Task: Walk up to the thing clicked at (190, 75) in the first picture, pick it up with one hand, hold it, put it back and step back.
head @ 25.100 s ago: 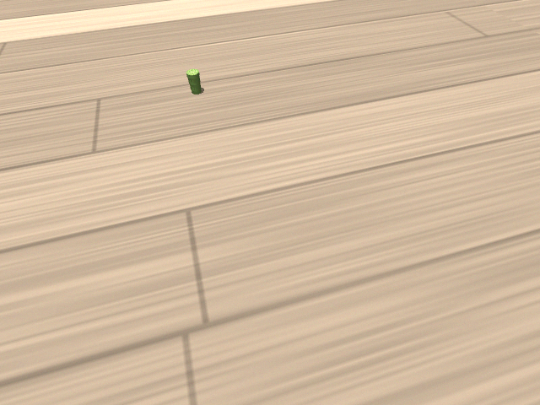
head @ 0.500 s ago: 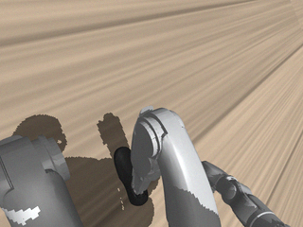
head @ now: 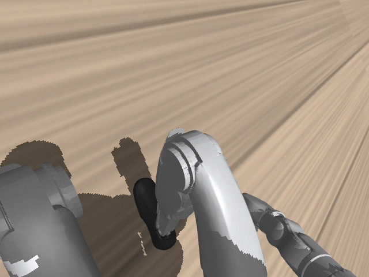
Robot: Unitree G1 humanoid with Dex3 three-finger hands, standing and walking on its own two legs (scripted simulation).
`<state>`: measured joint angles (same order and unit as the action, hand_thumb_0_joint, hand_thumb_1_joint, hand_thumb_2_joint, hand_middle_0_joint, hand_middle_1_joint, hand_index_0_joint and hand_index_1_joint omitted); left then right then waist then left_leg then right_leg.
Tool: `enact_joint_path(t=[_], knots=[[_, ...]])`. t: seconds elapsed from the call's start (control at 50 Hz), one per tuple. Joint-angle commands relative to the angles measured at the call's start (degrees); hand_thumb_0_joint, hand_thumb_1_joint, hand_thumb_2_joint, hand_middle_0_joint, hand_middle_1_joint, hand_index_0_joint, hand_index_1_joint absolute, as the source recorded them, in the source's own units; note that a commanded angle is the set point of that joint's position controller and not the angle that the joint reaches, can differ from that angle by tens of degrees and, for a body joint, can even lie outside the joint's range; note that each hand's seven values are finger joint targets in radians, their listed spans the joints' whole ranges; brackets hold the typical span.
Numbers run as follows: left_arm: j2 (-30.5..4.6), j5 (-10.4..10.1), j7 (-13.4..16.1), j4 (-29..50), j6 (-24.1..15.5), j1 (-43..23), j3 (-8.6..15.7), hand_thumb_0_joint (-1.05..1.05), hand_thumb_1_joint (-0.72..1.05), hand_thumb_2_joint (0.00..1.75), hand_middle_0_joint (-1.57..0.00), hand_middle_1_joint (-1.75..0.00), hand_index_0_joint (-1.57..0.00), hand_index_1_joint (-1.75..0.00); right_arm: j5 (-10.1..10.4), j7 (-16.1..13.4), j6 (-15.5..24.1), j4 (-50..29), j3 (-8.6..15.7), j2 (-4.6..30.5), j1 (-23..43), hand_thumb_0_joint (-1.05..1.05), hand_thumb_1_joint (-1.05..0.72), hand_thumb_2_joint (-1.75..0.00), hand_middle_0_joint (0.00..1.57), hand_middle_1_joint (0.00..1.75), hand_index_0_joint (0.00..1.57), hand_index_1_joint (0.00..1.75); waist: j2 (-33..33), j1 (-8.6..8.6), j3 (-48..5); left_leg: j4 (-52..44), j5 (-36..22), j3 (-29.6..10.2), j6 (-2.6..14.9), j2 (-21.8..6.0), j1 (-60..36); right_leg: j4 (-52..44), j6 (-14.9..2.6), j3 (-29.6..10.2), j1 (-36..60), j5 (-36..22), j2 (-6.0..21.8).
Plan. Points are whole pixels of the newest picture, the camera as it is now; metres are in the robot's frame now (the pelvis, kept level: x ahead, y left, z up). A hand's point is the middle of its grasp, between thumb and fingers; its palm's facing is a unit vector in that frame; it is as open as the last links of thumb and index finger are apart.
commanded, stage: open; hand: left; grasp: from the side
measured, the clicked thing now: out of the picture +0.43 +0.33 -0.21
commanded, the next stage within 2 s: withdraw in 0.36 s
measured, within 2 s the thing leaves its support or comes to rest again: neither
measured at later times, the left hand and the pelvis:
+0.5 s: hand out of the picture +0.43 +0.34 -0.17, palm faces +0.53 -0.85 +0.00, open 15.9 cm; pelvis +0.00 +0.00 +0.00, yaw +0 degrees
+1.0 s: hand out of the picture +0.39 +0.42 -0.08, palm faces +0.51 -0.86 -0.05, open 17.6 cm; pelvis +0.00 +0.00 +0.02, yaw +2 degrees
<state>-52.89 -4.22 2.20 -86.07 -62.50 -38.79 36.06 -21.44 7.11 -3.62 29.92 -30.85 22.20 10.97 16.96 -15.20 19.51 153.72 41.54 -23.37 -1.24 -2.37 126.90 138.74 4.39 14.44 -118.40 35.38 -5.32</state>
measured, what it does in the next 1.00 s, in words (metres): stands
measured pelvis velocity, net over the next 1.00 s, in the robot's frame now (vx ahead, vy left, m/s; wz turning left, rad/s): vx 0.00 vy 0.00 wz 0.03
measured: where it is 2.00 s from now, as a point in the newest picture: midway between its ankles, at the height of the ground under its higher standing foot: (115, 253)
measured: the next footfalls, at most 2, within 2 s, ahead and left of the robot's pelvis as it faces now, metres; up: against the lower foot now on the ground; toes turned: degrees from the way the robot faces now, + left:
none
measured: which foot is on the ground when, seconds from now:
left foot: down 0.00-1.00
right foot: down 0.00-1.00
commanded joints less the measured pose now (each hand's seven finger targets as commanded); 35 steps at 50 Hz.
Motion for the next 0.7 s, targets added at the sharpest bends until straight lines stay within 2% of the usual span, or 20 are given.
enact_joint_path(t=[0.0, 0.02, 0.08, 0.1, 0.12, 0.14, 0.18, 0.22, 0.26, 0.3, 0.38, 0.42, 0.44, 0.48, 0.5, 0.58, 0.6, 0.64, 0.66, 0.68], knots=[[-12.25, -1.27, 0.28, 7.97, -4.62, -11.13, 0.64, 0.00, -0.20, 0.71, -0.96, -0.94, -0.99, -0.92, -0.16, -1.03, -0.71, -0.51, 6.59, 20.86, -1.71, 0.00, -0.92, -0.90, 0.20, 0.30, 0.20, 0.30, -32.58, -6.49, -32.96, -18.59, -9.23, 5.84, -0.09, -3.92, -21.52, -9.68, -4.01, 7.38, 16.59, -10.65, -1.86], [-11.16, -1.17, 0.04, 8.11, -4.69, -11.27, -0.42, 0.00, -0.22, 0.65, -0.92, -0.89, -0.95, -0.87, -0.26, -1.04, -0.66, -0.60, 6.48, 20.71, -1.39, 0.00, -0.92, -0.90, 0.20, 0.30, 0.20, 0.30, -32.53, -6.70, -32.89, -18.45, -9.29, 5.83, -0.10, -3.95, -21.45, -9.63, -3.95, 7.32, 16.72, -10.90, -1.85], [-11.90, -0.66, -0.13, 7.99, -4.65, -11.05, -0.55, 0.00, -0.42, 0.51, -0.72, -0.69, -0.75, -0.68, -0.31, -1.08, -0.71, -0.70, 6.44, 20.60, -1.36, 0.00, -0.92, -0.90, 0.20, 0.30, 0.20, 0.30, -33.27, -6.42, -32.16, -19.02, -8.20, 5.78, -0.16, -4.00, -21.26, -9.70, -4.18, 7.43, 16.16, -9.70, -1.95], [-12.76, -0.71, 0.03, 7.96, -4.51, -10.60, 0.24, 0.00, -0.44, 0.45, -0.64, -0.61, -0.67, -0.60, -0.19, -1.12, -0.85, -0.54, 6.58, 20.67, -1.71, 0.00, -0.92, -0.90, 0.20, 0.30, 0.20, 0.30, -33.29, -6.03, -32.22, -18.98, -8.28, 5.88, -0.13, -3.97, -21.16, -9.70, -4.19, 7.35, 16.15, -9.75, -1.99], [-11.25, -0.70, -0.04, 8.08, -4.58, -10.51, -0.63, 0.00, -0.47, 0.38, -0.58, -0.54, -0.60, -0.53, -0.29, -1.09, -0.78, -0.93, 6.54, 20.73, -1.19, 0.00, -0.92, -0.90, 0.20, 0.30, 0.20, 0.30, -33.42, -6.19, -32.47, -19.41, -9.21, 5.48, -0.40, -4.08, -22.25, -9.37, -4.12, 7.61, 16.33, -10.31, -1.82], [-12.11, -0.73, 0.16, 7.42, -4.36, -10.03, 0.40, 0.00, -0.50, 0.35, -0.55, -0.51, -0.57, -0.50, -0.27, -1.14, -0.82, -0.53, 6.67, 20.94, -1.51, 0.00, -0.92, -0.90, 0.20, 0.30, 0.20, 0.30, -33.81, -5.99, -32.75, -19.55, -9.62, 5.25, -0.51, -4.16, -22.71, -9.14, -4.21, 7.72, 16.10, -10.53, -1.91], [-11.19, -0.78, 0.14, 7.57, -4.17, -10.35, -0.27, 0.00, -0.57, 0.30, -0.51, -0.45, -0.52, -0.45, -0.27, -1.08, -0.83, -0.91, 6.66, 20.78, -1.33, 0.00, -0.93, -0.90, 0.20, 0.30, 0.20, 0.30, -33.46, -6.34, -32.47, -19.54, -9.17, 5.33, -0.42, -4.17, -22.54, -9.33, -4.25, 7.66, 15.88, -10.26, -1.94], [-10.26, -0.85, 0.14, 8.01, -4.15, -10.92, -1.17, 0.00, -0.60, 0.27, -0.47, -0.40, -0.47, -0.40, -0.11, -1.04, -0.74, -1.41, 6.46, 20.68, -0.56, 0.00, -0.93, -0.90, 0.20, 0.30, 0.20, 0.30, -33.16, -6.32, -31.13, -20.03, -8.36, 4.93, -0.47, -4.27, -21.95, -9.36, -4.21, 7.76, 15.03, -9.63, -1.80], [-11.57, -0.66, 0.36, 7.42, -4.07, -10.17, -0.15, 0.00, -0.61, 0.25, -0.42, -0.36, -0.43, -0.36, -0.23, -1.03, -0.87, -1.05, 6.66, 20.82, -1.39, 0.00, -0.92, -0.90, 0.20, 0.30, 0.20, 0.30, -33.30, -6.16, -32.09, -19.66, -9.23, 5.19, -0.41, -4.19, -22.62, -9.49, -4.22, 7.68, 15.86, -10.30, -1.94], [-10.70, -0.45, 0.33, 7.58, -4.27, -11.13, -1.31, 0.00, -0.61, 0.21, -0.36, -0.30, -0.37, -0.30, -0.28, -0.96, -0.95, -1.20, 6.36, 20.56, -0.83, 0.00, -0.92, -0.90, 0.20, 0.30, 0.20, 0.30, -33.52, -6.62, -31.02, -19.91, -8.71, 4.89, -0.42, -4.12, -21.70, -9.25, -4.24, 7.93, 15.21, -9.88, -1.84], [-11.39, -0.50, 0.49, 7.60, -4.22, -11.27, -1.23, 0.00, -0.61, 0.15, -0.27, -0.21, -0.28, -0.21, -0.27, -0.90, -0.70, -1.09, 6.35, 20.49, -1.09, 0.00, -0.92, -0.90, 0.20, 0.30, 0.20, 0.30, -32.51, -6.80, -31.73, -19.19, -8.01, 5.37, 0.03, -4.02, -20.84, -9.79, -4.19, 7.57, 15.95, -9.70, -2.08], [-10.43, -0.45, 0.49, 7.89, -4.09, -10.96, -1.54, 0.00, -0.61, 0.12, -0.22, -0.17, -0.23, -0.17, -0.22, -0.92, -0.63, -1.40, 6.42, 20.26, -0.85, 0.00, -0.92, -0.90, 0.20, 0.30, 0.20, 0.30, -32.70, -6.13, -31.58, -19.78, -8.17, 5.20, -0.21, -4.20, -21.71, -9.77, -4.24, 7.52, 15.57, -9.41, -2.05], [-9.12, -0.38, 0.22, 7.25, -3.95, -10.99, -2.80, 0.00, -0.61, 0.09, -0.20, -0.14, -0.20, -0.14, -0.14, -0.87, -0.64, -1.26, 6.40, 20.05, -0.75, 0.00, -0.92, -0.90, 0.20, 0.30, 0.20, 0.30, -32.51, -6.35, -30.45, -20.25, -7.08, 5.03, -0.28, -4.25, -21.46, -9.93, -4.29, 7.59, 14.34, -8.39, -1.99], [-12.03, -0.09, 0.79, 7.25, -3.94, -10.59, -0.69, 0.00, -0.61, 0.13, -0.13, -0.13, -0.14, -0.13, -0.18, -1.02, -0.80, -1.29, 6.53, 20.89, -0.97, 0.00, -0.90, -0.90, 0.20, 0.30, 0.20, 0.30, -33.77, -6.14, -31.44, -20.61, -8.37, 4.45, -0.60, -4.55, -23.22, -9.24, -4.30, 7.79, 14.80, -9.37, -1.93], [-11.72, -0.14, 0.65, 8.16, -4.08, -11.00, -1.22, 0.00, -0.61, 0.11, -0.11, -0.10, -0.11, -0.10, -0.12, -1.05, -0.84, -1.49, 6.50, 20.66, -0.57, 0.00, -0.90, -0.90, 0.20, 0.30, 0.20, 0.30, -33.78, -5.83, -31.39, -20.45, -8.55, 4.65, -0.58, -4.49, -23.10, -9.29, -4.28, 7.55, 14.75, -9.46, -1.86], [-16.61, -0.37, 0.61, 12.48, -4.07, -12.35, 2.11, 0.00, -0.61, 0.11, -0.08, -0.09, -0.08, -0.09, 0.03, -1.24, -0.92, -1.47, 6.54, 20.62, -1.41, 0.00, -0.90, -0.90, 0.20, 0.30, 0.20, 0.30, -36.04, -4.72, -34.24, -19.94, -10.28, 5.75, -0.43, -4.36, -23.62, -9.57, -4.35, 6.94, 16.97, -10.60, -1.99], [-18.12, -0.09, 0.37, 14.58, -3.78, -12.47, 3.05, 0.00, -0.61, 0.10, -0.07, -0.07, -0.07, -0.07, 0.19, -1.36, -1.00, -1.47, 6.97, 20.67, -1.58, 0.00, -0.90, -0.90, 0.20, 0.30, 0.20, 0.30, -37.12, -4.00, -34.32, -20.31, -10.49, 5.83, -0.54, -4.44, -24.19, -9.37, -4.46, 6.71, 16.53, -10.51, -1.83], [-18.78, 0.25, -0.70, 17.47, -2.68, -12.98, 2.78, 0.00, -0.61, 0.10, -0.07, -0.08, -0.08, -0.08, 0.58, -1.51, -1.31, -0.80, 7.45, 20.51, -2.45, 0.00, -0.90, -0.90, 0.20, 0.30, 0.20, 0.30, -39.96, -3.71, -35.61, -21.26, -10.97, 6.18, -0.89, -4.45, -25.39, -9.19, -4.68, 6.28, 16.30, -10.71, -1.77], [-21.03, 0.38, -1.01, 18.91, -1.73, -11.99, 4.68, 0.00, -0.61, 0.10, -0.07, -0.07, -0.07, -0.07, 0.85, -1.67, -1.36, -1.15, 8.13, 20.77, -2.67, 0.00, -0.90, -0.90, 0.20, 0.30, 0.20, 0.30, -40.40, -2.68, -37.22, -21.33, -11.62, 6.59, -0.84, -4.34, -25.94, -9.21, -4.79, 6.00, 16.42, -11.15, -1.77], [-21.48, 0.57, -1.59, 20.54, -0.58, -12.23, 4.68, 0.00, -0.61, 0.09, -0.07, -0.07, -0.08, -0.07, 1.11, -1.82, -1.44, -1.07, 8.60, 20.53, -3.21, 0.00, -0.90, -0.90, 0.20, 0.30, 0.20, 0.30, -41.57, -2.31, -38.77, -21.57, -12.09, 7.01, -0.93, -4.28, -26.63, -9.35, -4.88, 5.63, 16.76, -11.36, -1.68]])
